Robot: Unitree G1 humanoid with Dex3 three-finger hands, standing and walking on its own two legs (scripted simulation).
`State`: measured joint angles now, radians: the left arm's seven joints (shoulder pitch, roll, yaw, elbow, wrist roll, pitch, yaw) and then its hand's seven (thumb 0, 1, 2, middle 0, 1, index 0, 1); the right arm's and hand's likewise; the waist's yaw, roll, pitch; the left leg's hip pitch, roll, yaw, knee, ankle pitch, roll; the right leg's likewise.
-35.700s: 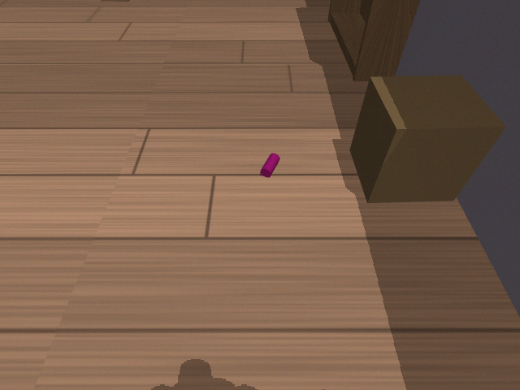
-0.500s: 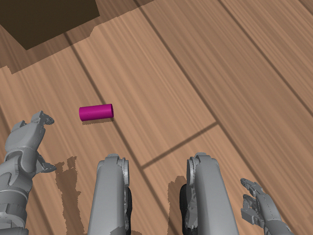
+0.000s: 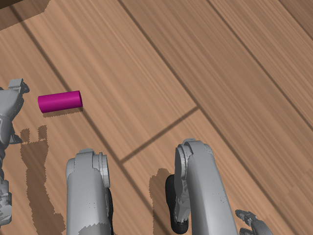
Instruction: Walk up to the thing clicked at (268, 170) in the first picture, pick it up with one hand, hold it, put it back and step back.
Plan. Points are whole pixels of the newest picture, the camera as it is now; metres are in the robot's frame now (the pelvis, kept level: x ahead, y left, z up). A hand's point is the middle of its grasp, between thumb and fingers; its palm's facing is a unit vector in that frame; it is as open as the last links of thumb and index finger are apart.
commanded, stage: rise first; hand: left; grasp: from above
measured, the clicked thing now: (61, 101) +0.53 +0.28 -0.34
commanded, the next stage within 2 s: none
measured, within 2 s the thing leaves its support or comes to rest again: neither
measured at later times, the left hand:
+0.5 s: hand (24, 110) +0.45 +0.33 -0.20, palm faces -0.45 -0.08 -0.89, open 14.1 cm
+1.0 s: hand (30, 109) +0.46 +0.33 -0.21, palm faces -0.45 -0.09 -0.89, open 14.1 cm
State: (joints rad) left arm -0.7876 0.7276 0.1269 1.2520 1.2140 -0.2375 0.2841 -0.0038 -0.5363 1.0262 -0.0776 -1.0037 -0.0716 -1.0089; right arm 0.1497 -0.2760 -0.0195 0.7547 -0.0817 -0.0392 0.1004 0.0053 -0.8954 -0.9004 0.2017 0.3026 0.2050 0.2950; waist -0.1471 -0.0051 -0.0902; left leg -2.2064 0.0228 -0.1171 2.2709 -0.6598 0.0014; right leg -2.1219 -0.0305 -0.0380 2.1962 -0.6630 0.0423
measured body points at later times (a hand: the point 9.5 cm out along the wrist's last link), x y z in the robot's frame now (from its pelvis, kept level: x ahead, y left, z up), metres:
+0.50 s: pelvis +0.01 +0.00 -0.03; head +0.26 +0.07 +0.34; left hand +0.47 +0.33 -0.15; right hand +0.08 -0.28 -0.14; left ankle +0.09 +0.12 -0.34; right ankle +0.10 -0.14 -0.34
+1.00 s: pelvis +0.01 +0.00 -0.04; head +0.26 +0.06 +0.32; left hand +0.48 +0.33 -0.16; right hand +0.07 -0.29 -0.15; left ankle +0.09 +0.12 -0.34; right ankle +0.10 -0.14 -0.34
